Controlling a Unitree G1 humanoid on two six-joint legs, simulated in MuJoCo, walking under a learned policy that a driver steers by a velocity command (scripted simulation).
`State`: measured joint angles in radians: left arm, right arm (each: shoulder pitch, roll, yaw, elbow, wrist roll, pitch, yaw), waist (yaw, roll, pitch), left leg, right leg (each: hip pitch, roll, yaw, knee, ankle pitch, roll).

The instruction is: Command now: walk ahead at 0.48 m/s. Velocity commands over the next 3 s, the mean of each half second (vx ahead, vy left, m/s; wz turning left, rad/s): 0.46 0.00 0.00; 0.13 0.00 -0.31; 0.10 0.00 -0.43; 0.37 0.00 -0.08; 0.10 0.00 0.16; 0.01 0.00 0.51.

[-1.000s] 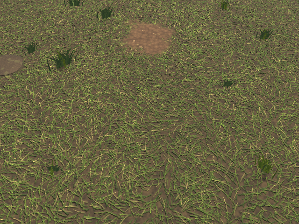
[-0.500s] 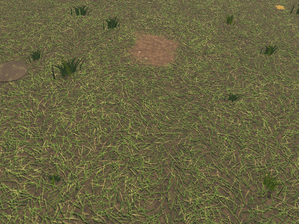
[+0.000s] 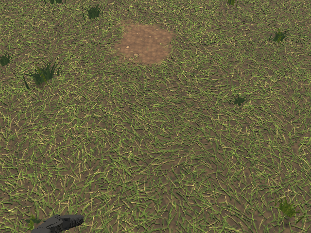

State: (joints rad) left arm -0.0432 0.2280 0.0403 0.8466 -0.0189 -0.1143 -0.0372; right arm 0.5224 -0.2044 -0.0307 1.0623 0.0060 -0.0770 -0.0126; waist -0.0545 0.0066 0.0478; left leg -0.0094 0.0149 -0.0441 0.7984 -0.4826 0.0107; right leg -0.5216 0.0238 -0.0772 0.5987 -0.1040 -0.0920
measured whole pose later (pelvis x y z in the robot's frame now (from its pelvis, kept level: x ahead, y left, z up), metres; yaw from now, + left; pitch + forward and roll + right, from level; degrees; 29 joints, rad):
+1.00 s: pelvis +0.38 +0.04 +0.03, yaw -12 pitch +2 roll +2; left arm 0.15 0.26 0.09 0.83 -0.02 0.05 0.00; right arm 0.10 -0.28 -0.07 0.89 0.00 -0.01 -0.05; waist 0.00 0.01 0.03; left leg -0.25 0.07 0.25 0.43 -0.19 0.02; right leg -0.37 -0.06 -0.05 0.66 -0.30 0.00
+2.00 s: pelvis +0.58 -0.10 +0.01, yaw -26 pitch +3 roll +0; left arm 0.01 0.26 0.05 0.70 0.01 -0.09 -0.03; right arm 0.40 -0.28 -0.05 0.96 0.01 -0.06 -0.01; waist -0.08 0.00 0.06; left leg -0.09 0.03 -0.04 0.76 -0.51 -0.03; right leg -0.50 0.00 -0.04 0.55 -0.09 -0.04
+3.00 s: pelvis +0.66 -0.17 +0.03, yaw -2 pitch +1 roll +0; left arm 0.14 0.26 0.05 0.82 0.01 0.00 0.04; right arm 0.18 -0.33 -0.10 0.71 0.02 0.05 -0.03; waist 0.02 0.04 0.06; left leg -0.50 0.03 -0.05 0.98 -0.38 -0.10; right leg -0.20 -0.03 -0.11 0.39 -0.21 -0.03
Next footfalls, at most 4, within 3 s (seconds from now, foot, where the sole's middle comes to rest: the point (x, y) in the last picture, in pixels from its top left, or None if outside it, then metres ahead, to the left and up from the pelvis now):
0.50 left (120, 228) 0.46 0.15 -0.75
1.02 right None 0.40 -0.09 -0.75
1.52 left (128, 217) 0.51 0.11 -0.75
1.96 right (211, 175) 0.68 -0.26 -0.75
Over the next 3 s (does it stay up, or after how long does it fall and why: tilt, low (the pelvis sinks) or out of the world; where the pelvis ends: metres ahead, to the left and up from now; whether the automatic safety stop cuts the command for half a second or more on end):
stays up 0.66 -0.17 0.03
